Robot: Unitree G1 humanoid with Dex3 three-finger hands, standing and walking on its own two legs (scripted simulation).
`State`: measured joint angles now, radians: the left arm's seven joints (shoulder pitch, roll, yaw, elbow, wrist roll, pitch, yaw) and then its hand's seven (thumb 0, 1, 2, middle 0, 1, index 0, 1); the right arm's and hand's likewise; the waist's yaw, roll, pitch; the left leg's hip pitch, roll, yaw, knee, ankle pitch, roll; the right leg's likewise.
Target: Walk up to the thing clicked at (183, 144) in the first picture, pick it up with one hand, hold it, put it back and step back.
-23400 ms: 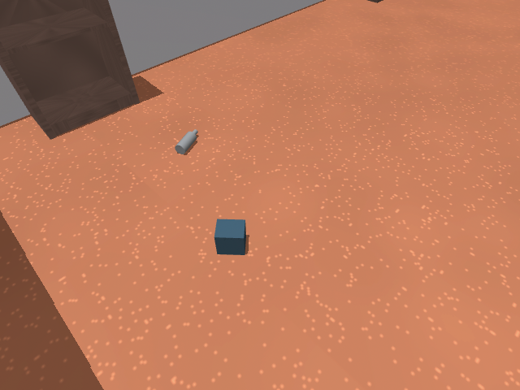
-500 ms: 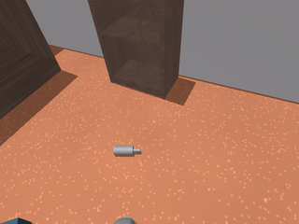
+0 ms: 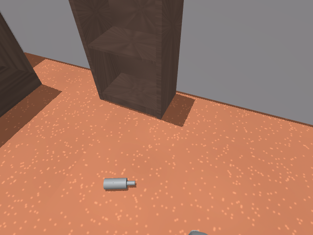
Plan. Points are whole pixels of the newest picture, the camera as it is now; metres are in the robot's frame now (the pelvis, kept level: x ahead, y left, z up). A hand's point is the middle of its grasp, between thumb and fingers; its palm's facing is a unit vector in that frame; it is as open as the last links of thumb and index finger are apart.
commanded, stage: walk up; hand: left
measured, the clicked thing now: (119, 183) +0.56 +0.25 -0.73
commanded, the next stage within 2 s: stand in 1.96 s
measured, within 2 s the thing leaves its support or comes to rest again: neither
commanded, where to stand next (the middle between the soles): +0.18 +0.01 m, yaw +0 degrees
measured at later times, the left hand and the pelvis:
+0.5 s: hand out of the picture +0.15 +0.29 -0.16, palm faces -0.01 -0.92 -0.40, open 7.4 cm; pelvis +0.11 +0.01 -0.01, yaw +1 degrees
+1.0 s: hand (71, 207) +0.25 +0.27 -0.14, palm faces -0.01 -0.93 -0.37, open 7.4 cm; pelvis +0.16 +0.01 +0.01, yaw +0 degrees
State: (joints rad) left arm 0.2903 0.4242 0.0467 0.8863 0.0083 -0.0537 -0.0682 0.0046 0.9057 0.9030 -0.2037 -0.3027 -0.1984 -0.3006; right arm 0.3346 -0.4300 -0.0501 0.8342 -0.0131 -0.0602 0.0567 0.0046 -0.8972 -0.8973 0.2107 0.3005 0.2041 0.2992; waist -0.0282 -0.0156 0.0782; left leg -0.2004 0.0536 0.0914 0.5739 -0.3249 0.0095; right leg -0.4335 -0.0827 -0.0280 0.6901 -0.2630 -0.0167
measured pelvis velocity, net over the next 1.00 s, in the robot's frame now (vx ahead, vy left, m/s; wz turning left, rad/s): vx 0.16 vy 0.01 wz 0.01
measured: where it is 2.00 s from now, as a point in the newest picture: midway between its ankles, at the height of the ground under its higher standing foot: outside the picture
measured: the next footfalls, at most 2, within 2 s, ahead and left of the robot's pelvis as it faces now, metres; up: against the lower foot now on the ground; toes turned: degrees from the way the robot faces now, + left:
right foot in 0.04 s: +0.19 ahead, -0.12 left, +0.00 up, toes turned -2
left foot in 0.42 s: +0.23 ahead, +0.14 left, +0.00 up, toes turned +0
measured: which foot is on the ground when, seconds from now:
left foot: down 0.00-0.04, up 0.06-0.40, down 0.42-1.00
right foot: up 0.00-0.02, down 0.04-1.00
